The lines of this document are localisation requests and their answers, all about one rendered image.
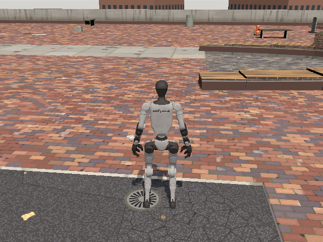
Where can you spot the left robot upper arm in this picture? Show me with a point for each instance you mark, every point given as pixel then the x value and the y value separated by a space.
pixel 143 114

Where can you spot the robot right forearm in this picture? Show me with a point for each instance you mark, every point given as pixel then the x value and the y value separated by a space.
pixel 185 136

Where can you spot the left robot hand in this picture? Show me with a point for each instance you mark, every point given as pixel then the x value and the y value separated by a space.
pixel 134 149

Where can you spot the right robot upper arm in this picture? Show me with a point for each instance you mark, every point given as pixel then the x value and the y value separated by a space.
pixel 179 114

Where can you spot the robot left forearm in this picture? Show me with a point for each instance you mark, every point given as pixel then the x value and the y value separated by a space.
pixel 137 135

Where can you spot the robot right thigh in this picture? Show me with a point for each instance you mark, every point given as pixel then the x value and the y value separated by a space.
pixel 173 153

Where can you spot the robot right shin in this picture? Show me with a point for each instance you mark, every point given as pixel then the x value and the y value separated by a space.
pixel 172 185

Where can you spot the right robot hand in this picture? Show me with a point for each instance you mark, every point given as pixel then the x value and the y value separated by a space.
pixel 188 152

